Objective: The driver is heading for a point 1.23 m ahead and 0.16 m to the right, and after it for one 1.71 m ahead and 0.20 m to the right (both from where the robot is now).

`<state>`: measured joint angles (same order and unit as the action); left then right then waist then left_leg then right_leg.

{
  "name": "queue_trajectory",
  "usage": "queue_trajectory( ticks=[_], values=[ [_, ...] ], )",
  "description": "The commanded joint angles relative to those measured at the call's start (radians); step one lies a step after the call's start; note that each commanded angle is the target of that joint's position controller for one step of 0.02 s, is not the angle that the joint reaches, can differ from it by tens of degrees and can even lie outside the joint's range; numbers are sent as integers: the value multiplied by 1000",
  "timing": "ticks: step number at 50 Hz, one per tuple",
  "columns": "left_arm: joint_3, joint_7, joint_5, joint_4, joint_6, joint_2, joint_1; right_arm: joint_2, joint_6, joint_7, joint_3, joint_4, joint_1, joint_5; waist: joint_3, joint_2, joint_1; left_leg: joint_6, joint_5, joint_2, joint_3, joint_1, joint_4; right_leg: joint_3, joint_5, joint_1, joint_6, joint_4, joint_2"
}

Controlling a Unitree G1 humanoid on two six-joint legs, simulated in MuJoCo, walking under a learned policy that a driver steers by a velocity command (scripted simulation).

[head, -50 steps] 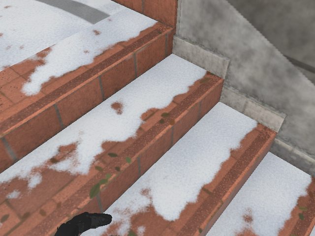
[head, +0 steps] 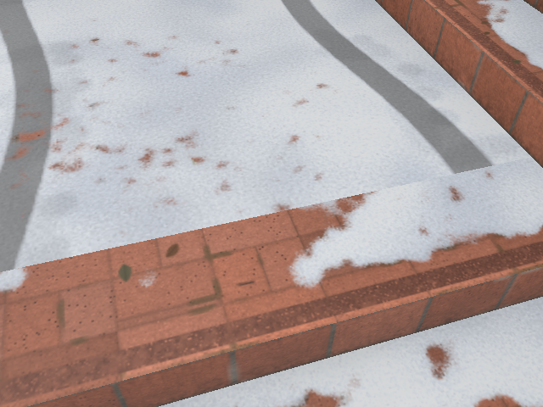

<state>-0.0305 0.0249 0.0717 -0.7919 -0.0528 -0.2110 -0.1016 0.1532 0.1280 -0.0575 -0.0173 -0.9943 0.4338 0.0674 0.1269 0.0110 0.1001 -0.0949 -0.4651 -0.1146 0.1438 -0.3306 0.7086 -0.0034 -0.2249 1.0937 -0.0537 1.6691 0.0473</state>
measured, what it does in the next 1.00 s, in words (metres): climbs: right foot 0.15 m higher, then left foot 0.15 m higher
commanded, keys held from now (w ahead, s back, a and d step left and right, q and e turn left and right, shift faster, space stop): w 0.64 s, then no key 0.36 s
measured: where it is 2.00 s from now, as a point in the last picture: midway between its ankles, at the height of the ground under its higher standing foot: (287, 248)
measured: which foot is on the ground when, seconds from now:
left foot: down 0.00-0.24, up 0.26-0.80, down 0.82-1.00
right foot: up 0.00-0.18, down 0.20-0.88, up 0.90-1.00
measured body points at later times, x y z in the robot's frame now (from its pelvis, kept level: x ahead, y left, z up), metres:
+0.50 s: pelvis +0.30 -0.11 +0.15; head +0.30 -0.11 +0.60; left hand +0.24 +0.11 -0.01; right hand +0.46 -0.34 +0.03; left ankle +0.33 +0.06 -0.35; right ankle +0.32 -0.17 -0.57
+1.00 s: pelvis +0.57 -0.06 +0.26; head +0.58 -0.08 +0.71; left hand +0.60 +0.19 +0.12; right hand +0.75 -0.28 +0.13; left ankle +0.66 +0.02 -0.42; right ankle +0.47 -0.21 -0.31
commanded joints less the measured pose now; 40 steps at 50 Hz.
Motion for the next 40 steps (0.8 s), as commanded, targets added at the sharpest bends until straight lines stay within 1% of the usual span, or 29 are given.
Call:
queue_trajectory(
  ticks=[1,3,4,6,7,8,9,10,11,12,13,14,15,16,18,20,21,22,23,24,25,28,31,33,35,36,37,38,40],
  values=[
    [-12,-3,4,143,-27,-12,278,95,9,13,17,-66,248,8,-140,123,88,-218,303,303,400,443,-192,-32,-162,479,-40,56,23],
    [-33,-5,-9,181,-35,21,348,82,0,29,22,-109,313,24,-188,150,98,-231,342,376,463,579,-223,-67,-290,714,-59,218,22],
    [-36,-4,-7,212,-41,19,437,78,-3,32,22,-108,297,30,-197,78,99,-205,273,345,423,551,-255,-10,-279,701,-60,69,35],
    [-40,3,-5,272,-26,23,518,84,-14,6,21,-62,136,36,-188,56,25,-152,192,286,312,117,-431,51,-66,222,-90,-215,77],
    [-66,23,-8,322,-3,74,595,116,-28,-29,29,-4,-31,-1,-202,67,-46,-151,100,298,247,-345,-658,109,-179,-283,-59,-374,55],
    [-57,63,-29,288,-7,74,494,156,-16,-29,32,56,-64,-26,-190,162,-80,-169,299,326,238,-503,-686,186,-135,-576,-13,-190,-19],
    [-22,76,-45,241,-4,-21,348,218,-6,-39,45,84,-141,-32,-143,125,-172,-132,727,334,164,-374,-597,164,-70,-652,-11,-260,-69],
    [22,75,-62,192,-8,-126,198,288,9,-45,71,99,-152,-56,-41,89,-246,-91,1165,289,76,-164,-430,185,-105,-737,-9,-478,-140],
    [38,73,-32,89,-18,-156,-43,224,27,-58,72,30,16,-28,102,-12,-235,-13,1194,203,55,-146,-104,-21,103,-976,-96,-611,-71],
    [38,73,-17,30,-11,-168,-240,85,29,-77,42,-14,236,16,393,-254,-221,-9,642,64,106,-378,193,-550,-88,-1334,-265,-873,117],
    [47,56,0,-42,8,-191,-469,97,-1,-85,75,-30,133,-11,358,-267,-307,-10,314,-51,219,-468,618,-955,-527,-1269,-240,-1170,192],
    [58,35,-10,-91,-14,-231,-482,92,-10,-76,94,2,-4,-32,80,-250,-298,-13,430,-51,250,-622,946,-971,-755,-1019,-173,-1260,189],
    [63,18,-50,-89,-30,-227,-339,76,-7,-54,85,0,-30,-36,-13,-231,-224,-19,514,13,202,-648,1050,-884,-757,-829,-186,-1261,198],
    [44,9,-52,-96,-31,-139,-209,60,-7,-27,74,-11,-27,-20,-5,-97,-158,-35,577,36,183,-622,1104,-775,-612,-717,-198,-1231,192],
    [1,7,-26,-129,-15,49,-49,47,-27,-16,57,8,-75,-19,37,13,-61,-74,609,75,144,-620,1244,-623,-406,-587,-171,-1243,213],
    [-12,0,-15,-189,-27,109,-18,29,-38,-11,41,10,-93,-33,-13,47,-19,-115,631,93,176,-707,1218,-441,-206,-550,-113,-1270,173],
    [-7,4,-5,-215,-43,91,-30,37,-35,-9,35,41,-139,-24,-39,64,2,-117,605,106,155,-729,1144,-330,-122,-547,-90,-1280,147],
    [9,12,1,-209,-52,54,-30,55,-32,-14,42,71,-202,-42,-39,44,-2,-113,566,122,111,-700,1067,-214,-78,-553,-67,-1314,124],
    [17,11,-4,-206,-54,28,-46,67,-34,-20,42,75,-230,-39,-29,-13,-22,-109,538,114,73,-719,1055,-156,-70,-587,-79,-1333,96],
    [13,13,5,-217,-58,28,-101,72,-38,-31,45,60,-222,-24,-45,-65,-36,-106,521,101,34,-765,1173,-139,-38,-625,-97,-1354,83],
    [17,16,23,-274,-49,29,-237,61,-42,-40,36,52,-238,-28,-60,-107,-81,-127,439,67,1,-916,1450,-172,-39,-709,-142,-1343,93],
    [3,28,46,-323,-49,49,-373,39,-40,-17,9,97,-351,-26,-95,-25,-111,-178,462,89,40,-1175,1415,-172,-82,-905,-128,-1332,113],
    [-12,21,64,-369,-47,63,-482,16,-52,-7,-20,160,-450,-27,-103,-71,-133,-163,439,143,-62,-1274,1427,-156,-52,-993,-130,-1355,115],
    [-24,28,77,-398,-46,68,-556,42,-64,-3,-25,252,-624,-38,-124,-10,-171,-123,478,182,-139,-1244,1146,-141,70,-1001,-132,-1407,133],
    [-30,45,40,-393,-47,67,-607,18,-92,-9,-31,333,-823,-39,-143,-104,-201,-70,386,215,-270,-1109,918,-131,419,-955,-143,-1498,190],
    [-28,53,21,-406,-47,62,-668,-6,-112,-14,-35,349,-868,-48,-119,-136,-225,-71,341,194,-301,-1029,877,-95,527,-962,-122,-1518,169],
    [-27,57,-5,-336,-65,34,-531,-41,-112,-29,-35,321,-761,-27,-137,-173,-144,-48,289,198,-299,-823,772,-49,726,-880,-124,-1488,184],
    [-19,56,-33,-298,-88,-25,-482,-21,-113,-32,-25,317,-730,-32,-93,-142,-105,-24,273,141,-335,-618,705,-9,979,-817,-123,-1482,178],
    [11,55,-61,-284,-111,-130,-466,46,-111,-34,7,312,-688,-32,-72,-163,-56,0,167,54,-343,-447,507,2,1299,-963,-80,-1416,182]
  ],
)
Velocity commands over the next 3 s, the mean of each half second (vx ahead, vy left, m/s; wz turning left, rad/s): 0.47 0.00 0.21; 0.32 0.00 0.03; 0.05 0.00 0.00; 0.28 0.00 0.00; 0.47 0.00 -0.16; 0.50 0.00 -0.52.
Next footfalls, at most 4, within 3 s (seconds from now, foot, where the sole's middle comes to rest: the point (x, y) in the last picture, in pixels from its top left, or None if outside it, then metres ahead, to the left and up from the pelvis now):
0.20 right None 0.36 -0.17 -0.60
0.82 left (240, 286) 0.70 0.03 -0.45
1.22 right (338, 252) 0.77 -0.20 -0.45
2.20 left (221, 165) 1.09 0.05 -0.45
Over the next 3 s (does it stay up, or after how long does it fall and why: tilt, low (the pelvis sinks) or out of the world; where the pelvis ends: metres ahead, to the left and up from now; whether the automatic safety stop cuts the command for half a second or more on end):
stays up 1.35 -0.11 0.33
